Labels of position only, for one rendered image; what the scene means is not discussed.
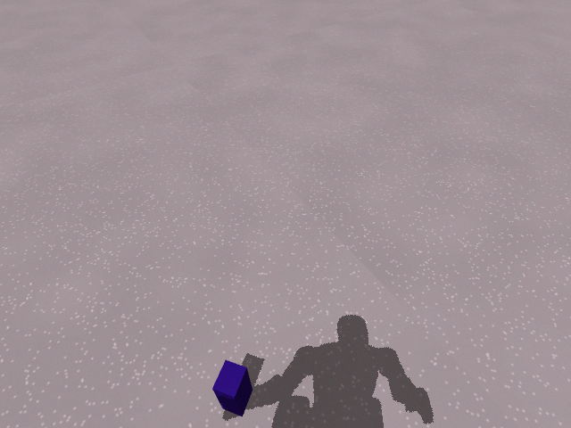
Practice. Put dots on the carton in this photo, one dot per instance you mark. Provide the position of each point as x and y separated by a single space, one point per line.
233 387

